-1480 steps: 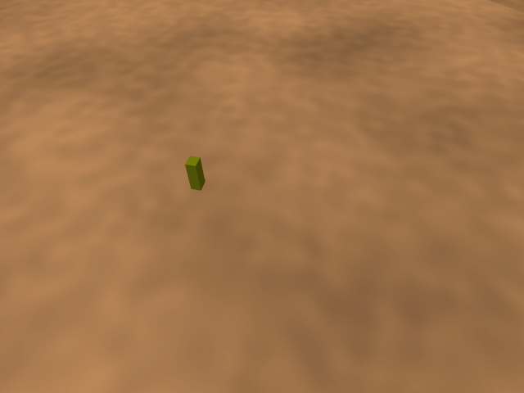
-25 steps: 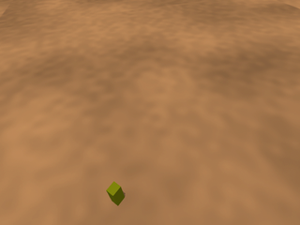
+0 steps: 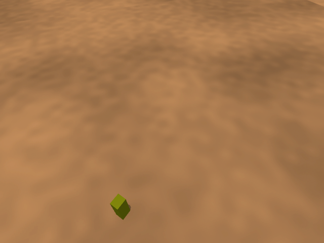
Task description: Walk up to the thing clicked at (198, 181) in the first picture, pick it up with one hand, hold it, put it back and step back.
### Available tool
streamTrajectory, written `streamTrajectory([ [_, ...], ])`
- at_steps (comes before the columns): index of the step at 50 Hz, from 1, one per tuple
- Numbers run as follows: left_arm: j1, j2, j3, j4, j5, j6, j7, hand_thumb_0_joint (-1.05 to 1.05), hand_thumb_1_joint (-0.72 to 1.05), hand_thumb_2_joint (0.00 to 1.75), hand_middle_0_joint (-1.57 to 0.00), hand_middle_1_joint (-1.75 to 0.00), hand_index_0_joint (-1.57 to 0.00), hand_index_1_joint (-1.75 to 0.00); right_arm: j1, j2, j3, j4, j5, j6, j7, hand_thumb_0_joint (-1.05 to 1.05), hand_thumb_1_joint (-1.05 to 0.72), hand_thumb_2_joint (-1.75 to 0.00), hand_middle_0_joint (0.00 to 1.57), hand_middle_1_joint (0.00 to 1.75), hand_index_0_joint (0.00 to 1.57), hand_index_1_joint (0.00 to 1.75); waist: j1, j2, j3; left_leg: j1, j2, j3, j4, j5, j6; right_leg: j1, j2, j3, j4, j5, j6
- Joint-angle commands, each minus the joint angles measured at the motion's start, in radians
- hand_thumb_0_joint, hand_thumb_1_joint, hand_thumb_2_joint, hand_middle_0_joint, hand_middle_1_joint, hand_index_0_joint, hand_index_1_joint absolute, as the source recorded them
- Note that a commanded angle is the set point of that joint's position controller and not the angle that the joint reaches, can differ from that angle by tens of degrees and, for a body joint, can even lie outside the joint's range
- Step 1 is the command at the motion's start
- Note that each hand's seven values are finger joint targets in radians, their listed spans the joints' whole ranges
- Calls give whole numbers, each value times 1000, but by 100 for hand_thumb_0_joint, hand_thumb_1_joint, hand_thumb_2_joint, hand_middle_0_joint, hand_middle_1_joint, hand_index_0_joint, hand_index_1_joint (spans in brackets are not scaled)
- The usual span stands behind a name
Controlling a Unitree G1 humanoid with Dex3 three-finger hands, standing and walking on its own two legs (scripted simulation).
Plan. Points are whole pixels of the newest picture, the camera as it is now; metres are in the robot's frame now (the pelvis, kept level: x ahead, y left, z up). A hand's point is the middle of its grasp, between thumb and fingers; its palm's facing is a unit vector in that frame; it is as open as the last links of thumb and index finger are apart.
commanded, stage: stand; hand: left
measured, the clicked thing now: (120, 207) +0.44 +0.28 -0.69
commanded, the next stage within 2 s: step back in 0.76 s
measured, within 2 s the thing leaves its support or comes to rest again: neither
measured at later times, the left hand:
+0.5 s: hand out of the picture +0.09 +0.25 -0.15, palm faces +0.00 -0.94 -0.35, open 7.4 cm
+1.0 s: hand out of the picture +0.11 +0.29 -0.16, palm faces -0.01 -0.92 -0.39, open 7.4 cm
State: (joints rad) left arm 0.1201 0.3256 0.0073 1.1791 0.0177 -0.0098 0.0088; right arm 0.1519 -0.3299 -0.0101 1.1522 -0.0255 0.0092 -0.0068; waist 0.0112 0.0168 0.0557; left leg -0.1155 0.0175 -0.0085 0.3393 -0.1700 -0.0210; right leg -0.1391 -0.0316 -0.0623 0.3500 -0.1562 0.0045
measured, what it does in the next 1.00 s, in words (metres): stands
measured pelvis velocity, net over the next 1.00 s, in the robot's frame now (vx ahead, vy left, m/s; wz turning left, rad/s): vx -0.01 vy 0.03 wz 0.01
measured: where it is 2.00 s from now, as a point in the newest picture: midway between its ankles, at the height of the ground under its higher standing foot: outside the picture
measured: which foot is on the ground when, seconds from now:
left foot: down 0.00-1.00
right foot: down 0.00-1.00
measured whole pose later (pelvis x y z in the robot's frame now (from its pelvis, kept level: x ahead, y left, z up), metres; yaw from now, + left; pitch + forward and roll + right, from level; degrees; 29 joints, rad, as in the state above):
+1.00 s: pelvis -0.01 +0.03 -0.01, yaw +0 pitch -1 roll +0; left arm 0.04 0.37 0.07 0.98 0.02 0.03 0.02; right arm 0.10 -0.40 -0.06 0.96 0.00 0.06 0.01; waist -0.01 -0.01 0.15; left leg -0.34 -0.04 -0.04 0.84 -0.44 0.04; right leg -0.28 -0.07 -0.05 0.54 -0.23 0.02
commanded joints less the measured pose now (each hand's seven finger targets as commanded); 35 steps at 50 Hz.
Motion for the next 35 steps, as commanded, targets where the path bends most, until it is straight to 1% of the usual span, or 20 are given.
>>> streamTrajectory([
  [1,-39,214,36,-52,2,-22,10,0,90,90,-20,-30,-20,-30,-41,-192,-29,-56,4,-29,-8,0,-90,-90,20,30,20,30,0,-14,-42,-41,98,-92,-81,18,35,25,-103,109,-76,-4,-16],
  [3,-45,210,36,-54,0,-23,10,0,90,90,-20,-30,-20,-30,-39,-192,-28,-55,4,-29,-9,0,-90,-90,20,30,20,30,-1,-9,-49,-32,100,-88,-76,41,35,34,-106,112,-78,23,-16],
  [5,-46,212,38,-54,-2,-22,9,0,90,90,-20,-30,-20,-30,-35,-194,-28,-51,5,-30,-9,0,-90,-90,20,30,20,30,-3,-16,-45,-31,99,-87,-79,37,34,37,-105,112,-78,28,-15],
  [8,-47,210,38,-54,-1,-22,9,0,90,90,-20,-30,-20,-30,-48,-200,-29,-54,6,-31,-10,0,-90,-90,20,30,20,30,-1,-4,-50,-17,104,-86,-79,58,32,39,-105,110,-77,51,-14],
  [9,-50,212,39,-58,0,-23,9,0,90,90,-20,-30,-20,-30,-50,-193,-28,-55,4,-30,-9,0,-90,-90,20,30,20,30,-1,-19,-49,-20,103,-85,-82,61,30,32,-103,108,-77,44,-13],
  [11,-48,209,39,-55,0,-22,10,0,90,90,-20,-30,-20,-30,-52,-203,-31,-55,5,-30,-11,0,-90,-90,20,30,20,30,-4,-22,-56,-8,105,-84,-76,67,32,38,-107,111,-80,64,-13],
  [12,-53,209,38,-55,-2,-22,10,0,90,90,-20,-30,-20,-30,-50,-193,-28,-54,6,-29,-9,0,-90,-90,20,30,20,30,-4,-19,-47,-17,103,-82,-82,65,31,40,-106,110,-83,57,-12],
  [15,-49,209,39,-58,-1,-23,10,0,90,90,-20,-30,-20,-30,-58,-197,-30,-57,5,-29,-9,0,-90,-90,20,30,20,30,-2,-20,-49,-12,105,-83,-80,58,30,37,-105,109,-88,43,-12],
  [17,-56,217,43,-61,-1,-25,9,0,90,90,-20,-30,-20,-30,-55,-196,-29,-57,6,-29,-9,0,-90,-90,20,30,20,30,-6,-24,-62,-6,106,-79,-77,77,31,50,-109,115,-85,81,-13],
  [18,-60,212,42,-65,-2,-26,9,0,90,90,-20,-30,-20,-30,-55,-198,-28,-58,5,-30,-9,0,-90,-90,20,30,20,30,-9,-16,-66,-10,107,-74,-77,84,30,54,-111,116,-82,103,-13],
  [19,-59,213,42,-63,-2,-24,9,0,90,90,-20,-30,-20,-30,-60,-200,-29,-58,6,-30,-9,0,-90,-90,20,30,20,30,-5,-11,-59,-10,105,-79,-81,82,27,53,-108,110,-80,93,-12],
  [20,-56,210,42,-64,-2,-24,10,0,90,90,-20,-30,-20,-30,-69,-202,-31,-61,6,-31,-10,0,-90,-90,20,30,20,30,-4,-12,-69,3,110,-78,-75,92,31,53,-111,111,-78,110,-14],
  [22,-61,212,42,-65,-2,-25,9,0,90,90,-20,-30,-20,-30,-62,-200,-29,-59,8,-29,-9,0,-90,-90,20,30,20,30,-6,-23,-59,-8,108,-78,-81,82,29,53,-107,110,-87,85,-10],
  [23,-58,212,43,-64,0,-25,9,0,90,90,-20,-30,-20,-30,-66,-204,-30,-60,8,-29,-8,0,-90,-90,20,30,20,30,-7,-20,-60,-8,107,-78,-77,80,30,50,-106,110,-89,91,-9],
  [24,-58,215,44,-65,-1,-25,9,0,90,90,-20,-30,-20,-30,-67,-203,-31,-62,6,-28,-9,0,-90,-90,20,30,20,30,-7,-19,-67,-3,109,-76,-74,93,32,58,-111,109,-82,112,-12],
  [27,-59,215,45,-66,-4,-25,9,0,90,90,-20,-30,-20,-30,-67,-204,-30,-62,8,-30,-10,0,-90,-90,20,30,20,30,-7,-13,-79,8,112,-76,-76,114,30,68,-112,109,-76,131,-14],
  [29,-60,209,44,-70,-3,-26,10,0,90,90,-20,-30,-20,-30,-71,-209,-31,-65,8,-32,-10,0,-90,-90,20,30,20,30,-6,-9,-98,14,116,-74,-65,162,34,87,-116,107,-66,194,-17],
  [30,-62,215,45,-71,-4,-26,9,0,90,90,-20,-30,-20,-30,-70,-204,-28,-63,7,-32,-11,0,-90,-90,20,30,20,30,-7,-16,-98,18,113,-74,-70,169,27,85,-114,104,-62,193,-15],
  [33,-60,212,43,-71,-3,-25,9,0,90,90,-20,-30,-20,-30,-76,-205,-28,-65,8,-32,-11,0,-90,-90,20,30,20,30,-5,-16,-92,22,114,-72,-68,180,29,82,-112,98,-64,204,-14],
  [35,-58,212,43,-73,-4,-26,10,0,90,90,-20,-30,-20,-30,-70,-212,-29,-66,10,-32,-11,0,-90,-90,20,30,20,30,-8,-21,-109,34,118,-70,-57,213,33,97,-116,99,-59,249,-14],
])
